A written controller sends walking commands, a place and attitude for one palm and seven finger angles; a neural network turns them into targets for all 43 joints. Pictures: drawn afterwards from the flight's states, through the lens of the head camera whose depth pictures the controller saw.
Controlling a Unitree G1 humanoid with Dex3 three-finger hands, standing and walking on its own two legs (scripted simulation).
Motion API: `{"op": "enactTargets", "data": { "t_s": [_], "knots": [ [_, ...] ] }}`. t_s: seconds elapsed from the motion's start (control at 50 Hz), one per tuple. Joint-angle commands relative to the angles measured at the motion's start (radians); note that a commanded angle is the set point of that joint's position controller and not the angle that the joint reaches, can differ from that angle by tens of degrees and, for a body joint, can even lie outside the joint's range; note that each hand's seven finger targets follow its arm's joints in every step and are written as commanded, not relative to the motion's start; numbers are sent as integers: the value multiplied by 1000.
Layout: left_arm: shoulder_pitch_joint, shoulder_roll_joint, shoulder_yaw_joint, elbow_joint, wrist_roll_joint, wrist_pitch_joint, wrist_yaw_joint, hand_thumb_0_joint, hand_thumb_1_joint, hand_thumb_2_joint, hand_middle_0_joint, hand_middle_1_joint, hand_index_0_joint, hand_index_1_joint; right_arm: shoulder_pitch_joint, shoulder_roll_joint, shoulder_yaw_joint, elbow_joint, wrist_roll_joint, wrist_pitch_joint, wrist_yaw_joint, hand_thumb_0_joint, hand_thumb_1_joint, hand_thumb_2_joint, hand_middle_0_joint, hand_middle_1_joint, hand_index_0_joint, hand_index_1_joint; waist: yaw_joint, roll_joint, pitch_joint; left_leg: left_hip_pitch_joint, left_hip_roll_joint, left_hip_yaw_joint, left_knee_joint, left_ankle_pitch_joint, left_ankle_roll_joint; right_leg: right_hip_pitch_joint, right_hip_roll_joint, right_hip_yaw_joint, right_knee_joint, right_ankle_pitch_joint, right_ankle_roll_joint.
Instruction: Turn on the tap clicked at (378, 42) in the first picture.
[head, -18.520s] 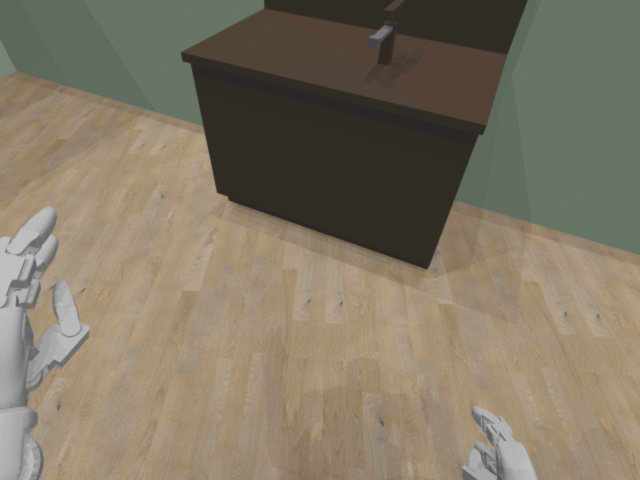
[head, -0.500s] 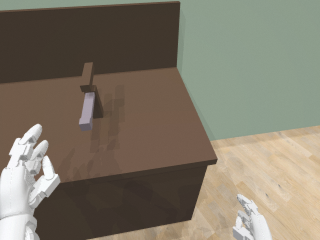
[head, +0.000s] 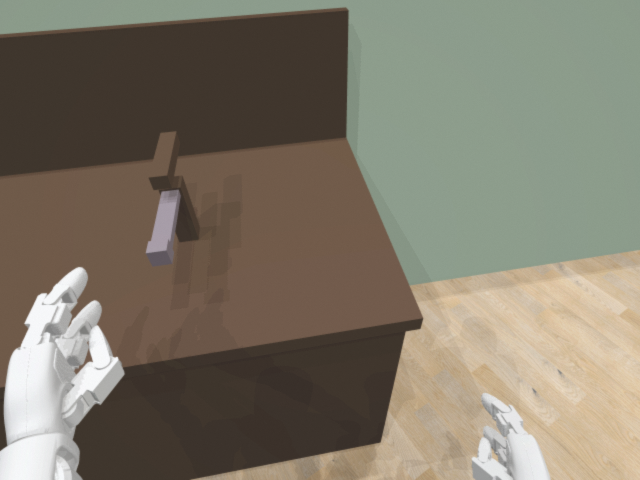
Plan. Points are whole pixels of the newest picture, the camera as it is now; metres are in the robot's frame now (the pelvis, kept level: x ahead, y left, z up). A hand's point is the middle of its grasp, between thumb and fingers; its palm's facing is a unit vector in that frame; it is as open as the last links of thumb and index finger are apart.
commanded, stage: turn the palm inward beside the body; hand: left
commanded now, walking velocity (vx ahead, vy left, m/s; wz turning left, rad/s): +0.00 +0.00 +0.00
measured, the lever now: (160, 252) +0.38 +0.29 +0.09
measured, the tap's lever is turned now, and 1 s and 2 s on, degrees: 0 0 0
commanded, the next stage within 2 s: reach beside the lever's end, fingers flat in 0.18 s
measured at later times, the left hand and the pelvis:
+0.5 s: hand (124, 349) +0.20 +0.23 +0.13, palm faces +0.48 -0.87 -0.13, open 7.4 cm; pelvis +0.01 +0.00 +0.00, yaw +0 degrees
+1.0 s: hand (124, 325) +0.24 +0.26 +0.12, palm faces +0.48 -0.87 -0.11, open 7.4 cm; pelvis +0.00 +0.01 +0.00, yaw -1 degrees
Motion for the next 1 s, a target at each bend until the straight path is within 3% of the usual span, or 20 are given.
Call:
{"op": "enactTargets", "data": {
  "t_s": [0.0,0.06,0.08,0.14,0.16,0.3,0.36,0.42,0.46,0.48,0.52,0.56,0.62,0.66,0.72,0.86,0.9,0.94,0.96,0.98],
  "knots": [
    [-60,134,100,-241,12,-85,12,0,900,900,-200,-300,-200,-300,-138,-104,-43,-169,-1,-65,-3,0,-900,-900,200,300,200,300,0,-56,-55,-41,-10,29,-92,155,47,74,-37,56,-153,54,35],
    [-59,146,117,-233,12,-99,13,0,900,900,-200,-300,-200,-300,-131,-104,-44,-157,-1,-65,-3,0,-900,-900,200,300,200,300,2,-46,-43,-41,-11,33,-83,172,47,80,-37,62,-153,87,35],
    [-74,110,81,-239,13,-106,8,0,900,900,-200,-300,-200,-300,-130,-100,-43,-162,0,-66,-1,0,-900,-900,200,300,200,300,-7,-40,-46,-36,-12,36,-83,177,47,71,-40,56,-144,95,36],
    [-51,125,94,-218,8,-108,0,0,900,900,-200,-300,-200,-300,-120,-107,-48,-164,-2,-68,-1,0,-900,-900,200,300,200,300,-3,-75,-70,-40,-12,37,-76,204,49,95,-42,61,-137,152,40],
    [-47,136,106,-218,14,-105,1,0,900,900,-200,-300,-200,-300,-128,-105,-46,-157,1,-65,-3,0,-900,-900,200,300,200,300,3,-29,-48,-38,-13,39,-77,202,48,92,-41,64,-143,147,35],
    [-52,115,92,-197,7,-103,-9,0,900,900,-200,-300,-200,-300,-119,-105,-50,-164,1,-60,-6,0,-900,-900,200,300,200,300,-4,-79,-61,-30,-10,39,-77,230,50,101,-44,60,-137,202,41],
    [-102,140,119,-187,14,-108,-1,0,900,900,-200,-300,-200,-300,-125,-104,-47,-151,0,-55,-11,0,-900,-900,200,300,200,300,-4,-42,-42,-25,-13,36,-85,225,47,88,-38,55,-138,182,35],
    [-94,117,105,-166,10,-123,-3,0,900,900,-200,-300,-200,-300,-116,-105,-51,-154,-3,-56,-7,0,-900,-900,200,300,200,300,-7,-61,-73,-21,-13,38,-83,247,45,102,-40,53,-127,215,35],
    [-85,156,154,-137,11,-126,-3,0,900,900,-200,-300,-200,-300,-119,-107,-53,-144,-4,-51,-11,0,-900,-900,200,300,200,300,3,-54,-73,-24,-13,40,-84,256,44,111,-36,55,-127,230,33],
    [-113,127,126,-143,7,-133,-8,0,900,900,-200,-300,-200,-300,-111,-103,-51,-147,-3,-47,-9,0,-900,-900,200,300,200,300,-8,-71,-87,-21,-13,38,-88,259,42,115,-39,50,-120,234,34],
    [-119,120,111,-133,4,-136,-17,0,900,900,-200,-300,-200,-300,-115,-106,-52,-149,-2,-50,-8,0,-900,-900,200,300,200,300,-9,-51,-80,-19,-12,38,-88,263,41,108,-39,50,-121,234,32],
    [-130,155,148,-111,6,-135,-14,0,900,900,-200,-300,-200,-300,-120,-107,-51,-138,-1,-48,-13,0,-900,-900,200,300,200,300,-4,-25,-62,-22,-11,36,-95,254,39,101,-35,51,-129,215,29],
    [-167,124,112,-93,3,-144,-18,0,900,900,-200,-300,-200,-300,-119,-108,-50,-141,-2,-49,-14,0,-900,-900,200,300,200,300,-13,-48,-60,-23,-10,30,-100,243,39,92,-34,45,-128,190,30],
    [-204,157,142,-77,9,-148,-13,0,900,900,-200,-300,-200,-300,-126,-109,-49,-129,1,-48,-18,0,-900,-900,200,300,200,300,-13,-24,-46,-23,-11,26,-110,217,36,80,-31,47,-138,149,27],
    [-254,118,87,-80,19,-159,-8,0,900,900,-198,-293,-198,-293,-129,-111,-48,-134,-3,-54,-15,0,-900,-900,200,300,200,300,-23,-17,-69,-7,-10,21,-114,220,33,76,-31,42,-131,137,25],
    [-295,163,138,16,31,-141,15,0,900,900,-192,-275,-192,-275,-143,-113,-46,-122,-4,-32,-18,0,-900,-900,200,300,200,300,-12,-36,-65,-24,-11,18,-137,197,25,84,-25,40,-140,106,22],
    [-340,137,112,28,31,-138,17,0,900,900,-190,-270,-190,-270,-150,-110,-47,-129,-4,-25,-16,0,-900,-900,200,300,200,300,-18,-45,-82,-17,-9,21,-141,201,23,89,-25,39,-138,104,22],
    [-340,136,120,33,29,-137,20,0,900,900,-188,-265,-188,-265,-147,-110,-47,-130,-7,-19,-15,0,-900,-900,200,300,200,300,-14,-36,-103,-7,-10,25,-139,234,19,103,-24,39,-133,141,21],
    [-330,183,168,41,36,-139,26,0,900,900,-187,-263,-187,-263,-147,-110,-51,-121,-5,-15,-16,0,-900,-900,200,300,200,300,-6,-1,-103,-3,-8,28,-141,241,15,105,-22,42,-135,144,17],
    [-347,144,128,19,37,-148,24,0,900,900,-187,-260,-187,-260,-146,-105,-48,-129,-6,-12,-13,0,-900,-900,200,300,200,300,-12,8,-120,6,-9,26,-142,264,9,112,-25,38,-125,160,16]
  ]
}}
